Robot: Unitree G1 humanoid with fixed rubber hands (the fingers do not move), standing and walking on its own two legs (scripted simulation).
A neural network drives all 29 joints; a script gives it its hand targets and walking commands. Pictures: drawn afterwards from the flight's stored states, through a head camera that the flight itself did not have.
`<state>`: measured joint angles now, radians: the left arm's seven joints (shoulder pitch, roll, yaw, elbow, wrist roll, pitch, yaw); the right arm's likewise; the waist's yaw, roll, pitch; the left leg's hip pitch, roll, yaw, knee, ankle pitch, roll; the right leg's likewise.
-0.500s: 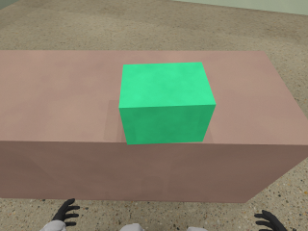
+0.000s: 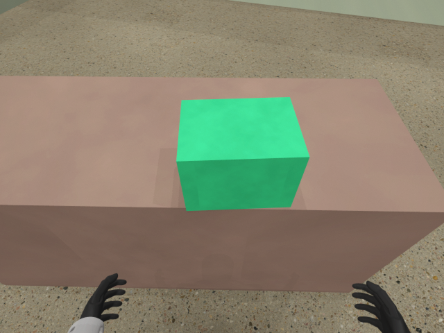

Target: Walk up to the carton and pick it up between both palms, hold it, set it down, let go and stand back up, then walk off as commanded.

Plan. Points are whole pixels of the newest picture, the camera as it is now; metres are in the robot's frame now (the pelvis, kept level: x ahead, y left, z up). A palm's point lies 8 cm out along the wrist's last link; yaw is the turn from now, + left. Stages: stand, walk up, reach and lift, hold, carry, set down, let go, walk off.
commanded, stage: reach and lift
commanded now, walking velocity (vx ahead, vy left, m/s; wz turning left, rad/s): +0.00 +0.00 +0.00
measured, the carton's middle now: (237, 154) +0.49 +0.00 +0.01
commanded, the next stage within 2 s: none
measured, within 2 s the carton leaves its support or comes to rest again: neither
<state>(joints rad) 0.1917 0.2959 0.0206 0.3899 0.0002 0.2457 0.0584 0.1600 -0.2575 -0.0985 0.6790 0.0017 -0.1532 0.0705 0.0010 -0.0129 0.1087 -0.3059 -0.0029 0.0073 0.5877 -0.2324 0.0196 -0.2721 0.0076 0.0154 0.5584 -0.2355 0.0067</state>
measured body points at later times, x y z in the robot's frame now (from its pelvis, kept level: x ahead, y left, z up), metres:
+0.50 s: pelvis +0.00 -0.01 +0.01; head +0.00 +0.00 +0.45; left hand +0.21 +0.23 -0.03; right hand +0.20 -0.25 -0.01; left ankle +0.06 +0.10 -0.73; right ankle +0.04 -0.13 -0.73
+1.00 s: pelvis +0.03 +0.00 +0.01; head +0.05 +0.02 +0.46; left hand +0.25 +0.20 +0.02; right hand +0.25 -0.24 +0.04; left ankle +0.06 +0.10 -0.73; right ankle +0.04 -0.13 -0.73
